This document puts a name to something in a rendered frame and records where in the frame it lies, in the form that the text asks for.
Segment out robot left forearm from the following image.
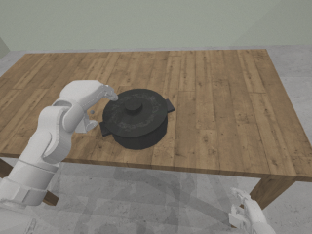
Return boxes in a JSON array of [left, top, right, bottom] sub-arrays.
[[0, 97, 84, 210]]

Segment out robot right forearm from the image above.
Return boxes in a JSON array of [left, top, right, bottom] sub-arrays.
[[250, 222, 276, 234]]

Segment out left robot hand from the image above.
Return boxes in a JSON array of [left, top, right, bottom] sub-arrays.
[[59, 80, 118, 134]]

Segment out lid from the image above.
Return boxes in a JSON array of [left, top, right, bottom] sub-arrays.
[[102, 88, 168, 139]]

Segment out knob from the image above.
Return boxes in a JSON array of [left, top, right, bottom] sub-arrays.
[[125, 97, 143, 114]]

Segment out pot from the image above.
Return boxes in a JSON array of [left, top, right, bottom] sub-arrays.
[[99, 98, 175, 150]]

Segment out left robot upper arm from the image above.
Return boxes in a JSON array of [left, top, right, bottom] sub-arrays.
[[0, 207, 37, 234]]

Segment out right robot hand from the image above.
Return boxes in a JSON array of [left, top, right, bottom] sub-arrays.
[[228, 187, 268, 234]]

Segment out table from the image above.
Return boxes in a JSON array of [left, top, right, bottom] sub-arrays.
[[0, 49, 312, 228]]

